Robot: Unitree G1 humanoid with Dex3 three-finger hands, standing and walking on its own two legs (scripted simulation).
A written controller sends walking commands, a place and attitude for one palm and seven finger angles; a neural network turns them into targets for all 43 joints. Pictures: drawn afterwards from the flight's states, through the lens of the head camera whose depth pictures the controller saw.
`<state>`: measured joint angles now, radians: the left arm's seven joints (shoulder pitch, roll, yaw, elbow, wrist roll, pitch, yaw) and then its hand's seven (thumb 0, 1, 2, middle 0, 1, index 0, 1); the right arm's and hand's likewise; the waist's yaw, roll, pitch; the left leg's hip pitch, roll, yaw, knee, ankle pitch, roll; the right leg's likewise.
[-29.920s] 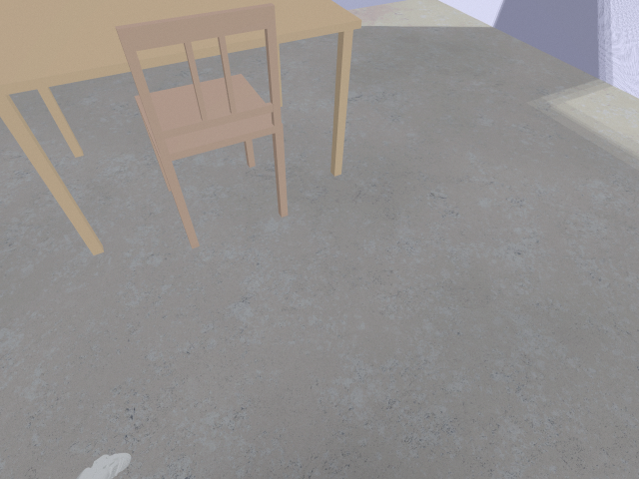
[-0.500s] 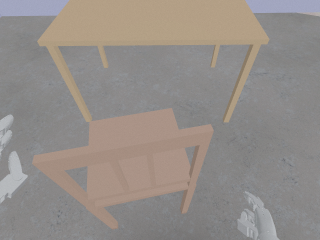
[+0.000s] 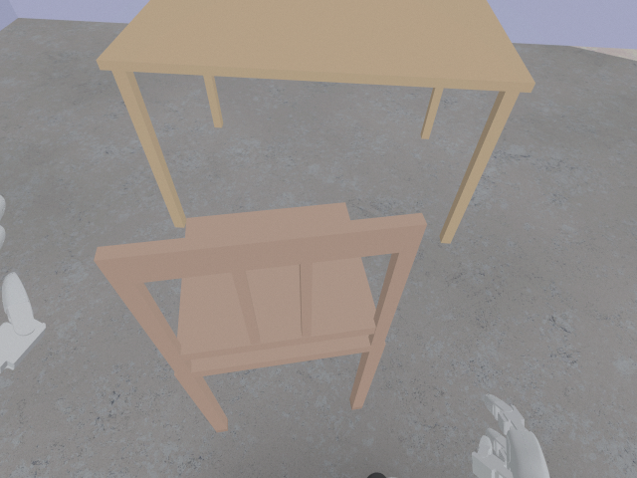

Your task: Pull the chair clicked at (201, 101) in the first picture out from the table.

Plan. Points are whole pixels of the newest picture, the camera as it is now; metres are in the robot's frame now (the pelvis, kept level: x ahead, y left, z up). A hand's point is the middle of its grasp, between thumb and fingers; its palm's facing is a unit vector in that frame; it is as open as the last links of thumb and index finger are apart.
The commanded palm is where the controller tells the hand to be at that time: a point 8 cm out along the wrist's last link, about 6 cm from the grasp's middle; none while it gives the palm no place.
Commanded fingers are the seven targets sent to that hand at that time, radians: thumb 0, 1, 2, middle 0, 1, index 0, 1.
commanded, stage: step back with the hand held close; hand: left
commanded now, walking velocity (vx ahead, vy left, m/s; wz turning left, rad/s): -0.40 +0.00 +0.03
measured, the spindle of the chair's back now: (247, 308) +0.38 +0.15 -0.09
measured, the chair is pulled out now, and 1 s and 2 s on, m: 0.59 0.59 0.59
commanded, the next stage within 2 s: stop stepping back and stand still in 1.34 s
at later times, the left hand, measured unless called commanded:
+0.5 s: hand (0, 362) +0.17 +0.27 +0.17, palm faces +0.48 -0.72 -0.50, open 7.4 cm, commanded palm +0.10 +0.31 +0.19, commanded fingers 0.00 0.90 0.90 -0.20 -0.30 -0.20 -0.30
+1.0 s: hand out of the picture +0.13 +0.27 +0.19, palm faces +0.56 -0.68 -0.48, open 7.4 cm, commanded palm +0.06 +0.30 +0.19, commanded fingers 0.00 0.90 0.90 -0.20 -0.30 -0.20 -0.30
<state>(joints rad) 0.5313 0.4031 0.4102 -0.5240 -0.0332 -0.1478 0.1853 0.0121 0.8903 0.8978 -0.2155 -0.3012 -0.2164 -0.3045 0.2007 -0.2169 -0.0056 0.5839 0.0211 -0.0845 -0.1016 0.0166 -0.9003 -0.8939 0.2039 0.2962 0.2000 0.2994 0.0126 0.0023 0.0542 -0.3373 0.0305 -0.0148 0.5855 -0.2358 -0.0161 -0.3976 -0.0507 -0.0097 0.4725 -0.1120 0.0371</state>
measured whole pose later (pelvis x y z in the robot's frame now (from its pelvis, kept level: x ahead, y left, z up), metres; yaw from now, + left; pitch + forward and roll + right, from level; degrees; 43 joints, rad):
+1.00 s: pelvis -0.04 -0.01 -0.02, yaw +7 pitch +0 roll +0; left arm 0.52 0.42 0.50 -0.60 -0.01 -0.31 0.16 0.01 0.89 0.90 -0.22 -0.30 -0.22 -0.31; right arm 0.21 -0.19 -0.04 0.64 0.00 -0.18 -0.07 0.02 -0.90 -0.89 0.20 0.30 0.20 0.30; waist 0.01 -0.03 0.06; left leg -0.53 0.06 0.00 0.82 -0.48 -0.01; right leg -0.50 -0.02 0.05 0.69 -0.20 0.03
